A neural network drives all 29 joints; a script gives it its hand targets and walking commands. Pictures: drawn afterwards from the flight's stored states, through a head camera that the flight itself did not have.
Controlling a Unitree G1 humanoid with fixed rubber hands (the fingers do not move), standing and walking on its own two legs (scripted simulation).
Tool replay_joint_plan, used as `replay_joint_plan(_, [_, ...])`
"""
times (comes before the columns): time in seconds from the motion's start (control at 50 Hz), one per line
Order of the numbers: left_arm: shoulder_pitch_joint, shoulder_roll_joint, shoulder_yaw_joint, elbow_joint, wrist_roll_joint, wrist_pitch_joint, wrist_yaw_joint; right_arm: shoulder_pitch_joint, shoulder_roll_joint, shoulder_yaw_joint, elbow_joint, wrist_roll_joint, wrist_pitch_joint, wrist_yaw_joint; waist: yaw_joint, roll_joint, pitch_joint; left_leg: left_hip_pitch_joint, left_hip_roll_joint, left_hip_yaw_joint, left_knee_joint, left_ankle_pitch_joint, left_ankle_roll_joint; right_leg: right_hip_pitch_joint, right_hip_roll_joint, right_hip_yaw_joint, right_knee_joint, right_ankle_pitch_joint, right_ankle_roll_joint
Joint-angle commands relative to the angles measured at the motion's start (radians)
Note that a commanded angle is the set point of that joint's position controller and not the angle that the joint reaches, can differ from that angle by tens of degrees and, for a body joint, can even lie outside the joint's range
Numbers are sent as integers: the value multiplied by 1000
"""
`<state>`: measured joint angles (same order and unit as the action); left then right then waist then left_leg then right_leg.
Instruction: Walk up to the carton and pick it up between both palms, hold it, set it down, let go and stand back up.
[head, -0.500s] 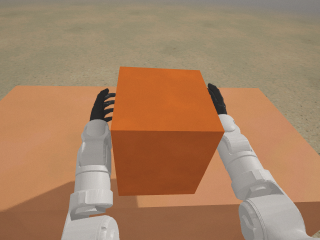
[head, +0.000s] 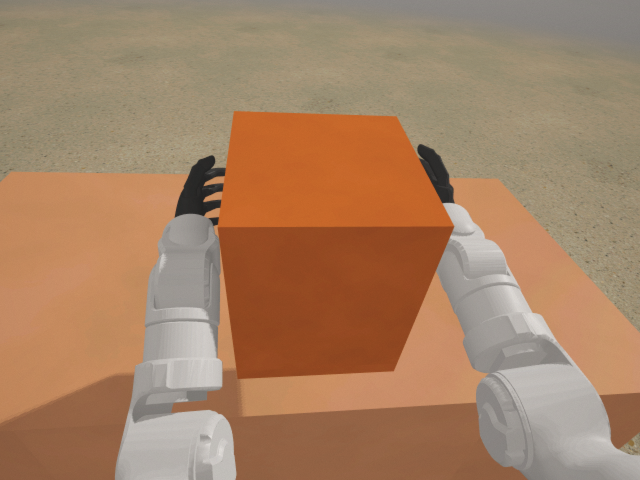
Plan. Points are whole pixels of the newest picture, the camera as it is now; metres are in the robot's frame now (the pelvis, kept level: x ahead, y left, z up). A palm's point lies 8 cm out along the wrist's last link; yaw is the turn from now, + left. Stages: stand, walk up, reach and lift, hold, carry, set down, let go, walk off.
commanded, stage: reach and lift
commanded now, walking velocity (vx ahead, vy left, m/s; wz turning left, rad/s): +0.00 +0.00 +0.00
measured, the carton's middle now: (317, 247) +0.37 +0.01 +0.17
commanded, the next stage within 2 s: hold in 0.76 s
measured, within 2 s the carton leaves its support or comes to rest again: neither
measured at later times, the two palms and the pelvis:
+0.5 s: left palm (200, 214) +0.37 +0.15 +0.21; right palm (441, 195) +0.39 -0.14 +0.23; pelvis +0.01 -0.01 +0.00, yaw +1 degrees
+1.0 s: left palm (198, 186) +0.37 +0.15 +0.25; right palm (454, 166) +0.39 -0.14 +0.27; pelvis +0.01 -0.01 +0.00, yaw +1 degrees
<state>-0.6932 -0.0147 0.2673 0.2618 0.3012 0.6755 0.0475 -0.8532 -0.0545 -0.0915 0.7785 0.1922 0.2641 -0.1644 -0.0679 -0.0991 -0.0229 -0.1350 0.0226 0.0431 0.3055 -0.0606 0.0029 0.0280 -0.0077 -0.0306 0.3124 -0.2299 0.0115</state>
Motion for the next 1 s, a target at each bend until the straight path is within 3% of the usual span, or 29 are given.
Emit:
replay_joint_plan(0.0, [-735, -564, -463, -173, -163, -49, -138, -747, 543, 313, -321, 82, -30, 91, -15, 162, -454, 477, -12, -30, 35, 166, -25, -235, 65, -54, -89, 106, 50])
replay_joint_plan(0.08, [-749, -561, -483, -211, -178, -46, -134, -754, 553, 362, -374, 116, -12, 75, -20, 157, -457, 494, -21, -33, 60, 240, -32, -225, 67, -49, -90, 170, 59])
replay_joint_plan(0.16, [-733, -529, -436, -178, -164, -33, -156, -734, 566, 376, -351, 125, 21, 53, -12, 117, -409, 429, -37, -21, 41, 170, -13, -190, 57, -37, -92, 172, 76])
replay_joint_plan(0.24, [-747, -547, -481, -237, -201, -43, -155, -759, 598, 435, -464, 167, 27, 35, -20, 140, -507, 447, -46, -31, 74, 256, -26, -149, 60, -27, -69, 301, 87])
replay_joint_plan(0.32, [-763, -527, -488, -272, -216, -39, -154, -725, 607, 460, -465, 190, 62, 20, -21, 125, -485, 443, -49, -33, 79, 261, -26, -163, 63, -24, -67, 314, 91])
replay_joint_plan(0.4, [-751, -510, -442, -208, -199, -21, -164, -701, 603, 434, -415, 173, 101, 13, -22, 93, -403, 413, -48, -31, 52, 172, -13, -195, 62, -22, -85, 235, 95])
replay_joint_plan(0.46, [-778, -518, -448, -204, -205, -13, -175, -720, 600, 402, -401, 171, 111, 13, -28, 115, -391, 384, -49, -27, 41, 134, -17, -197, 56, -19, -92, 195, 88])
replay_joint_plan(0.54, [-801, -529, -471, -249, -223, -13, -166, -735, 616, 432, -434, 205, 117, 10, -32, 131, -456, 421, -49, -36, 75, 238, -34, -169, 67, -22, -72, 289, 90])
replay_joint_plan(0.6, [-796, -509, -451, -260, -229, -9, -169, -744, 634, 469, -463, 222, 133, -5, -20, 99, -462, 400, -56, -36, 78, 249, -20, -146, 64, -18, -60, 360, 109])
replay_joint_plan(0.68, [-785, -497, -451, -279, -226, 9, -177, -726, 626, 473, -479, 239, 152, -18, -22, 118, -451, 404, -59, -35, 81, 241, -26, -143, 62, -15, -60, 353, 111])
replay_joint_plan(0.7, [-891, -452, -411, -230, -187, 16, -180, -778, 630, 452, -419, 236, 168, -16, -7, 102, -388, 370, -71, -42, 64, 158, -18, -155, 42, -13, -73, 310, 123])
replay_joint_plan(0.74, [-883, -469, -406, -208, -183, 20, -183, -785, 641, 438, -404, 230, 173, -8, -7, 98, -378, 352, -65, -37, 46, 119, -11, -161, 50, -10, -63, 297, 116])
replay_joint_plan(0.84, [-953, -543, -528, -346, -297, 43, -138, -863, 661, 477, -535, 315, 193, -9, -30, 162, -569, 404, -51, -46, 106, 245, -45, -173, 79, -8, -38, 323, 94])
replay_joint_plan(0.88, [-920, -519, -498, -317, -290, 66, -130, -840, 631, 465, -510, 321, 221, -10, -38, 137, -530, 403, -50, -39, 101, 220, -42, -185, 81, -7, -45, 315, 96])
replay_joint_plan(0.94, [-829, -462, -384, -201, -212, 104, -150, -774, 566, 412, -378, 277, 268, -14, -29, 74, -370, 339, -53, -23, 40, 61, -17, -185, 71, -3, -64, 229, 107])
replay_joint_plan(0.98, [-832, -450, -353, -165, -189, 115, -170, -784, 554, 378, -326, 258, 283, -12, -16, 75, -323, 291, -50, -21, 7, -5, -10, -182, 68, 3, -69, 167, 99])
